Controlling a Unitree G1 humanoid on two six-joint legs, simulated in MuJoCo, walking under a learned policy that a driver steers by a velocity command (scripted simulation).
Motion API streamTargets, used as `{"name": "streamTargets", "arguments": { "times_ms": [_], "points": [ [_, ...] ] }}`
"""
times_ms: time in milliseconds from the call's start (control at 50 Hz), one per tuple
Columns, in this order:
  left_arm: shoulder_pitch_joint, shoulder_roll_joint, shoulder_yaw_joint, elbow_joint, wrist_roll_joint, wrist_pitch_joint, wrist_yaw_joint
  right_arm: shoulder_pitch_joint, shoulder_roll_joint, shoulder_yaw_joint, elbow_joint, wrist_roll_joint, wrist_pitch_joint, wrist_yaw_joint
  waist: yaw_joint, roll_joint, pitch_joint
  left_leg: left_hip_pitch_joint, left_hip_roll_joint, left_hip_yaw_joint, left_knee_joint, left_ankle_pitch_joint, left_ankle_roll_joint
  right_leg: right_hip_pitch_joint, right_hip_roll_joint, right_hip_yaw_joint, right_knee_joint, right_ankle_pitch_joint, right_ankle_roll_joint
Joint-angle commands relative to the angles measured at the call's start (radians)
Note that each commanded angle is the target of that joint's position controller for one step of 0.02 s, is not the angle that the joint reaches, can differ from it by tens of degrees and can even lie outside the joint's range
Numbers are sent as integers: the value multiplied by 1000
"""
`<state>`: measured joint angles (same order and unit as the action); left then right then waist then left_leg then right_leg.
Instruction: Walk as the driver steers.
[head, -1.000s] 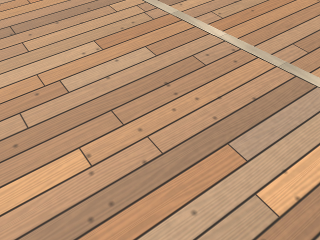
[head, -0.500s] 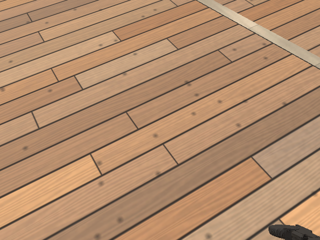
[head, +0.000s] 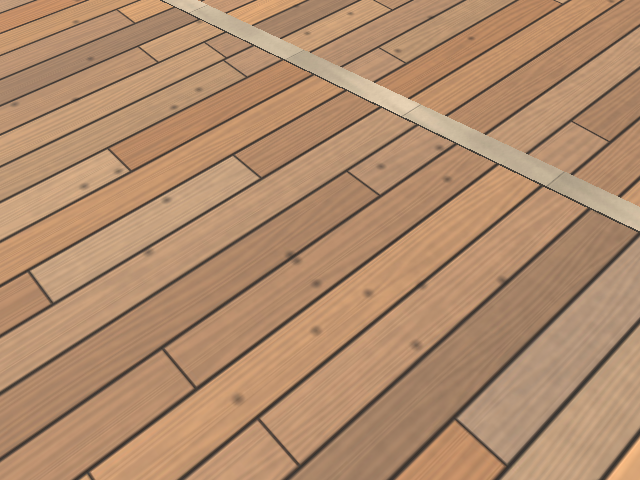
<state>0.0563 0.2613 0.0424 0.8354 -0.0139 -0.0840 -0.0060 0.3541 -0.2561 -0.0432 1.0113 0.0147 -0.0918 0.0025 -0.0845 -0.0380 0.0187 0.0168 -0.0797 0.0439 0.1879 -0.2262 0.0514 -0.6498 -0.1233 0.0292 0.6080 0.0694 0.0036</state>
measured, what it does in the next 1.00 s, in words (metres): walks ahead: right foot, then left foot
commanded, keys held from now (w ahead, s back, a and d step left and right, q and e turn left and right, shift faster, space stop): w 0.68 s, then w+e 0.32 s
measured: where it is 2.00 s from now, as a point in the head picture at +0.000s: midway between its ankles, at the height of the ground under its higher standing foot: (370, 237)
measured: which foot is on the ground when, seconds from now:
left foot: down 0.00-0.14, up 0.16-0.64, down 0.66-1.00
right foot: up 0.00-0.10, down 0.12-0.68, up 0.70-1.00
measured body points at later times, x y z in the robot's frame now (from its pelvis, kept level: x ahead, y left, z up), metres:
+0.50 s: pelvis +0.28 -0.05 +0.00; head +0.30 -0.06 +0.45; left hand +0.28 +0.22 -0.13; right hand +0.46 -0.30 -0.11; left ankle +0.47 +0.12 -0.69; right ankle +0.22 -0.14 -0.74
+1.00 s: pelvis +0.56 +0.01 +0.00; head +0.58 +0.01 +0.45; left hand +0.72 +0.27 -0.12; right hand +0.56 -0.26 -0.13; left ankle +0.52 +0.10 -0.74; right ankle +0.69 -0.18 -0.67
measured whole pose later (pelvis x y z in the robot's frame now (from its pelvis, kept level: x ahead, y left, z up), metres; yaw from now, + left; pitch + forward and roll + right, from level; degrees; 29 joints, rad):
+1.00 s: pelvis +0.56 +0.01 +0.00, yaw -6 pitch +0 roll +2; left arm 0.18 0.28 0.08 0.89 -0.02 -0.05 0.00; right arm 0.30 -0.24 -0.06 0.99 -0.02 -0.10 0.00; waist -0.05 -0.04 0.01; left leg -0.03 -0.05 0.18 0.22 -0.20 0.06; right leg -0.70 -0.12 0.09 0.88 -0.03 -0.02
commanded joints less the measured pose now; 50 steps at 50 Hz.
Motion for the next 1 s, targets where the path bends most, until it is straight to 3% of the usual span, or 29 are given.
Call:
{"name": "streamTargets", "arguments": {
  "times_ms": [20,80,100,120,140,160,180,200,220,240,280,320,380,460,540,580,620,640,660,680,700,720,740,760,780,820,880,940,1000],
  "points": [
    [-123,60,4,-95,-6,-17,-19,39,-169,-33,-20,8,6,-8,7,74,71,-21,309,-133,-31,225,146,16,27,-12,-72,-17,-20],
    [-65,104,19,-97,-7,-24,-31,23,-190,-42,-22,5,25,-11,64,107,23,59,337,-136,83,432,115,123,63,-34,-110,-136,-63],
    [45,134,36,-67,-6,-25,-30,1,-188,-40,-28,3,32,-11,128,108,-42,46,303,-103,216,593,95,276,96,-64,-131,-142,-88],
    [225,188,63,-14,-3,-24,-22,3,-157,-27,-40,-7,36,-11,199,88,-165,-54,247,-62,434,597,66,537,77,-44,-108,-123,-126],
    [373,294,87,13,20,-20,-16,94,-63,4,-69,-21,23,-5,193,-101,-340,-409,126,-2,825,262,2,946,-178,326,-103,-176,-258],
    [407,258,78,31,9,-13,-21,127,-25,18,-50,-7,-1,1,188,-243,-430,-643,10,-88,1053,-327,-24,1082,-291,700,-279,-330,-351],
    [343,185,53,20,3,-15,-22,43,-143,-11,-66,20,-21,6,193,-151,-299,-748,76,-164,1144,-316,-2,987,-256,620,-310,-400,-299],
    [257,150,42,-1,8,-16,-19,-40,-161,-15,-91,35,-32,7,172,-100,-180,-768,129,-138,1132,-228,13,844,-219,469,-327,-346,-263],
    [188,126,33,-11,14,-18,-21,-79,-149,-16,-96,27,-32,1,141,-31,-99,-734,174,-115,1067,-145,10,698,-178,357,-362,-245,-245],
    [149,98,26,-16,21,-24,-23,-83,-142,-24,-93,12,-22,-4,110,-26,-62,-678,207,-119,998,-91,6,604,-140,280,-393,-177,-227],
    [143,92,25,-5,23,-30,-28,-50,-93,-19,-83,3,4,-6,75,-35,-48,-599,222,-114,942,-43,-8,516,-109,210,-446,-114,-229],
    [169,116,31,14,19,-35,-24,-73,-79,-18,-95,-3,18,-8,65,-24,-22,-627,229,-105,874,5,-25,493,-104,157,-478,-48,-243],
    [217,136,37,39,16,-28,-7,-182,-80,-20,-135,-13,19,-8,87,-10,11,-703,230,-99,697,156,-49,520,-92,101,-503,-23,-236],
    [275,150,38,69,7,-20,7,-323,-58,-10,-174,-7,7,5,131,-16,42,-647,188,-55,458,332,-52,522,-56,26,-518,-59,-203],
    [345,156,43,112,-1,-3,11,-425,-64,-5,-214,2,-1,23,158,-14,71,-673,169,-58,357,309,-33,648,-105,29,-479,-46,-199],
    [348,164,49,123,-5,8,16,-442,-79,-8,-231,4,-7,35,145,-20,69,-676,164,-63,326,243,-9,719,-138,39,-435,9,-187],
    [328,177,55,122,-5,18,19,-392,-107,-19,-224,5,-12,40,106,-40,31,-580,135,-39,309,169,16,754,-147,37,-362,167,-169],
    [306,182,56,117,-5,24,20,-309,-130,-33,-203,4,-13,39,56,-50,-20,-451,101,-7,293,155,35,745,-126,14,-262,329,-152],
    [302,158,46,112,1,30,21,-145,-175,-59,-149,2,-12,32,-15,-32,-120,-224,84,5,291,172,64,680,-71,-24,-74,389,-125],
    [320,124,28,87,20,29,23,38,-249,-81,-110,-10,-9,21,-67,80,-269,86,265,-205,321,180,130,466,-6,-69,241,116,-89],
    [446,-17,-10,90,15,7,9,84,-296,-90,-90,-8,-2,25,7,340,-375,394,474,-676,201,-44,282,59,188,-35,571,-588,-28],
    [375,92,13,99,-14,-15,7,61,-196,-61,-103,-2,-6,25,-38,223,-330,351,460,-718,125,-152,242,-47,150,116,689,-662,-48],
    [286,145,30,68,-42,-28,6,-19,-160,-50,-117,-5,-12,21,-24,185,-194,223,438,-564,104,-107,195,-103,103,109,701,-572,-67],
    [246,143,31,60,-40,-29,14,-99,-136,-41,-133,-11,-17,20,12,110,-124,82,407,-446,74,-13,169,-63,46,83,657,-474,-66],
    [228,134,38,59,-26,-22,20,-147,-105,-34,-136,-17,-23,21,37,97,-70,-28,376,-359,38,51,155,-25,15,80,602,-410,-60],
    [272,92,41,72,-23,7,19,-177,-74,-27,-126,-31,-30,22,84,135,-47,-137,333,-240,-21,110,135,73,-18,89,552,-347,-55],
    [242,63,41,53,-20,34,19,-156,-108,-38,-103,-33,-38,11,95,108,1,-179,330,-125,-70,208,145,19,-26,93,493,-266,-36],
    [177,61,44,23,-11,33,13,-135,-124,-42,-93,-35,-33,-6,82,88,23,-143,318,-34,-83,271,133,-50,-15,99,352,-117,-21],
    [86,43,34,-11,-6,26,-4,-125,-137,-42,-93,-29,-26,-18,56,80,43,-128,296,60,-94,300,108,-22,-3,29,182,7,-22]
  ]
}}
